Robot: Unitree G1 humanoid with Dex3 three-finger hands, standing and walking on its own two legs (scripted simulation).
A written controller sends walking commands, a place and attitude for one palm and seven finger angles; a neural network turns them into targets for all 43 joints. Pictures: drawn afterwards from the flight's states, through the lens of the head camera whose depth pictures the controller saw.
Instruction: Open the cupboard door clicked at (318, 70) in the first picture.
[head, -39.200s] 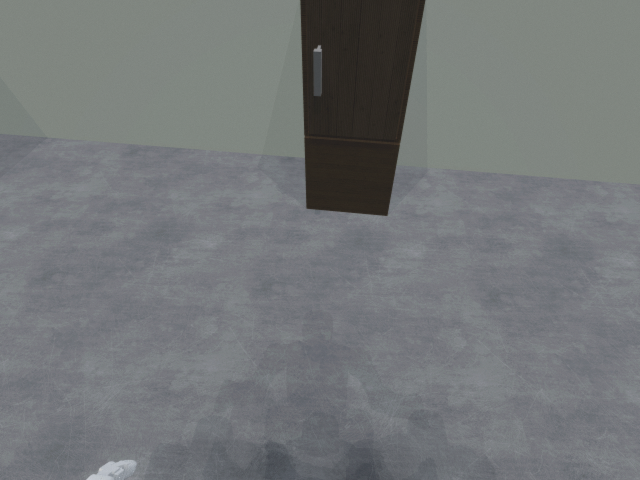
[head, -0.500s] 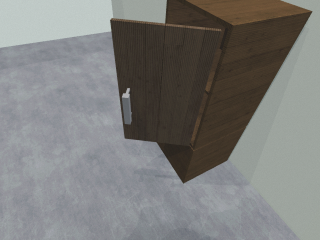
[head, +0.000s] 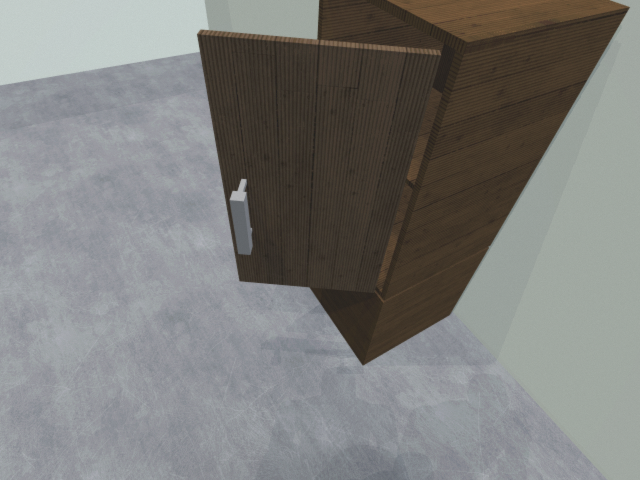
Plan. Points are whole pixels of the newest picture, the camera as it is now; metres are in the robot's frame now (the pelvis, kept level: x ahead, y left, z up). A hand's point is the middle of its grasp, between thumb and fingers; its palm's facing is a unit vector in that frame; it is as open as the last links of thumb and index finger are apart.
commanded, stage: shuffle to correct the standing spot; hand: left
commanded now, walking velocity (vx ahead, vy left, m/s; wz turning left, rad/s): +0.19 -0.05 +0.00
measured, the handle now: (244, 217) +0.59 +0.19 -0.07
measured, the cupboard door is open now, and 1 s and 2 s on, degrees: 55 55 55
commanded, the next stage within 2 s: come to a stop and stand still in 0.04 s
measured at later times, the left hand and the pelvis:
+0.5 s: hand out of the picture +0.09 +0.15 -0.19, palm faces +0.04 -0.99 -0.13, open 7.4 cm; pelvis +0.08 -0.01 +0.00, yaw -2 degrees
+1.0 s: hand out of the picture +0.08 +0.15 -0.17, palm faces +0.00 -0.98 -0.21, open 7.4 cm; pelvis +0.02 -0.03 +0.00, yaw -2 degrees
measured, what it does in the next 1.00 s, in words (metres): steps on the spot: right foot, then left foot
